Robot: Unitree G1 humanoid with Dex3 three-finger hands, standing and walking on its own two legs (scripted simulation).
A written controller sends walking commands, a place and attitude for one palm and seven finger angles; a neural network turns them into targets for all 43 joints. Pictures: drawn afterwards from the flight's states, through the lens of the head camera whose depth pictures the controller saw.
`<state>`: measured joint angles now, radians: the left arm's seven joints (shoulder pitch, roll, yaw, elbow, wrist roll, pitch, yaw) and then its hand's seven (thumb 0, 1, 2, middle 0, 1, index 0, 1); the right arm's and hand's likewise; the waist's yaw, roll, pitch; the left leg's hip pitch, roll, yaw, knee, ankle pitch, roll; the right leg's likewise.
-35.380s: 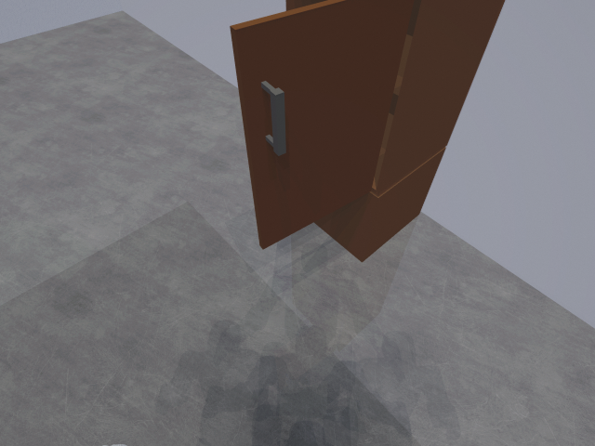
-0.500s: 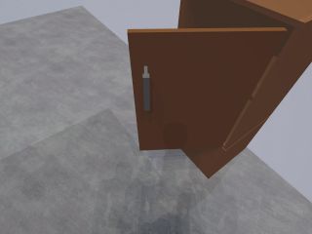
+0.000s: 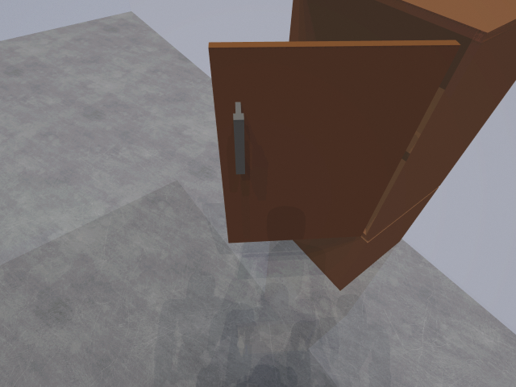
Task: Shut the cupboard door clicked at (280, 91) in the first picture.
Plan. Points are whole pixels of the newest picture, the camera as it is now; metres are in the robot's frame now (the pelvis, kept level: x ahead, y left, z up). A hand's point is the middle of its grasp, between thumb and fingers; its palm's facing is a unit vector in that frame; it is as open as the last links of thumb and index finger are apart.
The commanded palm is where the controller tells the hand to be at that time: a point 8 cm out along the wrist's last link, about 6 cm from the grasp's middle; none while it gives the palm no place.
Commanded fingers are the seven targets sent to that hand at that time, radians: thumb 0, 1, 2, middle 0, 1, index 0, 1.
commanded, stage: look again from close up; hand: left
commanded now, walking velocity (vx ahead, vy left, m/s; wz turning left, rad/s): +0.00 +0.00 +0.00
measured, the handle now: (239, 139) +0.53 +0.06 +0.08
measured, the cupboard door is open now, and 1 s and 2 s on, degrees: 57 57 57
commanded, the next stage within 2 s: shuffle to correct the standing spot in 0.36 s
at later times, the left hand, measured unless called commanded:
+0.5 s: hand out of the picture -0.02 +0.19 -0.18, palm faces +0.01 -0.98 -0.20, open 7.4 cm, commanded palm none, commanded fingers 0.00 0.90 0.90 -0.20 -0.30 -0.20 -0.30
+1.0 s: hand out of the picture -0.03 +0.12 -0.20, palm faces +0.15 -0.98 -0.13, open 7.4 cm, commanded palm none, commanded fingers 0.00 0.90 0.90 -0.20 -0.30 -0.20 -0.30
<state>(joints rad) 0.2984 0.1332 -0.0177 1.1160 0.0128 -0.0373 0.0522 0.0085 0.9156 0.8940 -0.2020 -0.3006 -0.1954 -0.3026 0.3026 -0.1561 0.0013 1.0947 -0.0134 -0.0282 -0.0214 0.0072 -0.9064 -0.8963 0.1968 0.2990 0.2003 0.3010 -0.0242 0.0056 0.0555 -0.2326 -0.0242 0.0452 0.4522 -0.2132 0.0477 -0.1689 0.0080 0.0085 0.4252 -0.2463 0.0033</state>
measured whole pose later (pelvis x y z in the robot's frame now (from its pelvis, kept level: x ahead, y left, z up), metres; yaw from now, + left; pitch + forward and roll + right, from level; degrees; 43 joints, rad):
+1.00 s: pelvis +0.05 -0.03 -0.01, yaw +6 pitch +1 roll -2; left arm 0.45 0.15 0.02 1.06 0.03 0.00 0.03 0.01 0.91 0.89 -0.20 -0.30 -0.19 -0.30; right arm 0.32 -0.12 -0.03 1.09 -0.02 -0.01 -0.03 0.01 -0.91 -0.90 0.20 0.30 0.20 0.30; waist 0.01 -0.05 -0.01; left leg -0.34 0.03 0.07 0.69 -0.40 0.05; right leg -0.15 0.04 -0.13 0.52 -0.39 -0.05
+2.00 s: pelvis +0.13 -0.20 +0.00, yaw +4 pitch +1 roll -3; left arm 0.19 0.19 0.07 0.96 0.02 0.08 0.00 0.01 0.92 0.89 -0.20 -0.30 -0.19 -0.30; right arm 0.27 -0.14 -0.06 1.03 -0.04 0.01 -0.04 0.01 -0.91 -0.90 0.20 0.30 0.21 0.30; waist -0.04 -0.02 0.09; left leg -0.28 0.14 0.10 0.51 -0.24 -0.02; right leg -0.36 -0.03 -0.03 0.74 -0.40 0.03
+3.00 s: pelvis +0.09 -0.21 +0.00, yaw +5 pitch -1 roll +0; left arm 0.29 0.14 0.01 1.12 0.02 0.00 0.03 0.01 0.91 0.89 -0.20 -0.30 -0.19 -0.30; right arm 0.29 -0.13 0.00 1.13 -0.01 0.00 -0.02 0.00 -0.92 -0.90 0.20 0.30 0.20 0.30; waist 0.01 -0.05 0.03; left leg -0.19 -0.03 0.07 0.39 -0.20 0.05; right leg -0.16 -0.05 -0.04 0.40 -0.23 0.03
